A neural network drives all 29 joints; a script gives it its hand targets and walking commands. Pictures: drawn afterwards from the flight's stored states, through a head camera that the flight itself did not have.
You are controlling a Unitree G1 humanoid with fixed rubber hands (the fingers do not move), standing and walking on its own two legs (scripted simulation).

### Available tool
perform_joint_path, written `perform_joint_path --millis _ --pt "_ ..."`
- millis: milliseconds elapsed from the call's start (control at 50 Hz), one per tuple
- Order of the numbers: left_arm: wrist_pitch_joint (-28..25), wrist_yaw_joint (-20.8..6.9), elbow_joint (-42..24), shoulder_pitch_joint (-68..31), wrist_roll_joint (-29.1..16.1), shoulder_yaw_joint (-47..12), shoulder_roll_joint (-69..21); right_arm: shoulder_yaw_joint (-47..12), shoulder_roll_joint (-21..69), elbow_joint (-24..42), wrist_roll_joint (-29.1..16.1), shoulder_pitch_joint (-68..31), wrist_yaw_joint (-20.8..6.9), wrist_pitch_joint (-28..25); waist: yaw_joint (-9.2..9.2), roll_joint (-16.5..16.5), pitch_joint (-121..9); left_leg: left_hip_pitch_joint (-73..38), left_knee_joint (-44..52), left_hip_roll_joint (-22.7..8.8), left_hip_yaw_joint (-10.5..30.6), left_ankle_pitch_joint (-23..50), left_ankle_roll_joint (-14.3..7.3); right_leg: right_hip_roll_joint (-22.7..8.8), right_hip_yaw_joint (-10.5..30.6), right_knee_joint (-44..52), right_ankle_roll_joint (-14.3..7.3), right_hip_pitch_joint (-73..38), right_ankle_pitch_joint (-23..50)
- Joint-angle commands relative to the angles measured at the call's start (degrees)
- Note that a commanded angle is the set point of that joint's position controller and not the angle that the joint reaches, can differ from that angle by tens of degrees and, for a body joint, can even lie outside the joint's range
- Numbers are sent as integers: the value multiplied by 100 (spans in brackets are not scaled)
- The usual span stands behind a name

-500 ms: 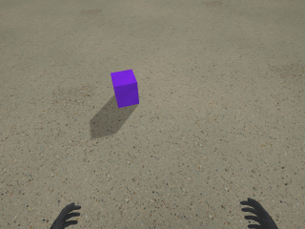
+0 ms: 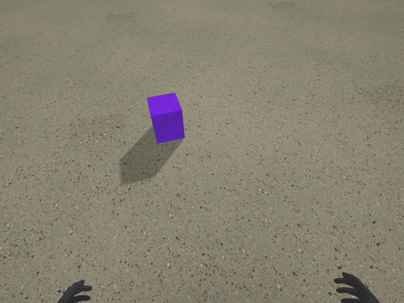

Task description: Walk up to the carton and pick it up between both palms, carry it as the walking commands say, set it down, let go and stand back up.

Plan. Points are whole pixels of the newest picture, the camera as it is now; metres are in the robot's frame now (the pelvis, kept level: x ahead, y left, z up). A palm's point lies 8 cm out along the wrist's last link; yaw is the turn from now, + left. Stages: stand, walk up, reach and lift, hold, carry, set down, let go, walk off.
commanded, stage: stand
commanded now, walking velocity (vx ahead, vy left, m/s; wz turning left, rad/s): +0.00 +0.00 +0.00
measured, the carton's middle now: (166, 118) +1.42 +0.27 -0.63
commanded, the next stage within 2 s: walk up in 1.36 s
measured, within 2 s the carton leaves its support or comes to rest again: neither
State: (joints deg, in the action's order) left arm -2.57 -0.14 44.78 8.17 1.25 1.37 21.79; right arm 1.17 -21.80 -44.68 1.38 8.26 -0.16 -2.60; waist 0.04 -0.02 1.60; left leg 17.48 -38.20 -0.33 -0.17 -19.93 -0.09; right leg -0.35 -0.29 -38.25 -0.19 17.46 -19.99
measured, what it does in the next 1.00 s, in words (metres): stands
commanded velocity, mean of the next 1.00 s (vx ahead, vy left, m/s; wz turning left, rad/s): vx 0.00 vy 0.00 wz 0.00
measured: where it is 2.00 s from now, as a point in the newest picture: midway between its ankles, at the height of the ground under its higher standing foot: outside the picture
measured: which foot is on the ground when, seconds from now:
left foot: down 0.00-1.00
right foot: down 0.00-1.00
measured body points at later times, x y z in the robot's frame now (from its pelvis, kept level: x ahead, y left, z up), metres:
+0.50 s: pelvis +0.00 +0.00 +0.02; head +0.00 +0.00 +0.47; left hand +0.13 +0.31 -0.09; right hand +0.13 -0.31 -0.09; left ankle +0.01 +0.12 -0.72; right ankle +0.00 -0.12 -0.72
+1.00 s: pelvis +0.00 +0.00 +0.02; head +0.00 +0.00 +0.47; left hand +0.11 +0.32 -0.09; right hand +0.11 -0.31 -0.09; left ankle +0.01 +0.12 -0.72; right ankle +0.00 -0.12 -0.72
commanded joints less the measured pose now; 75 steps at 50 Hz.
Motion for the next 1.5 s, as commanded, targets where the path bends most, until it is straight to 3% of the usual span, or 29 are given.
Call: perform_joint_path --millis 0,660,1480 --pt "-66 22 -235 -267 -16 211 953 211 -953 241 -19 -269 25 -69 5 3 -419 -193 766 -467 547 1027 -352 -476 554 771 -359 -193 1054" --pt "27 19 1132 -585 -57 48 1037 87 -1022 -1136 -62 -605 21 32 2 3 -251 -940 2019 -629 548 1324 -179 -639 564 2005 -183 -902 1323" --pt "83 53 1361 -566 -68 36 1087 101 -1072 -1391 -73 -575 43 93 2 1 -257 -1148 2202 -687 534 1643 -147 -705 536 2201 -151 -1109 1628"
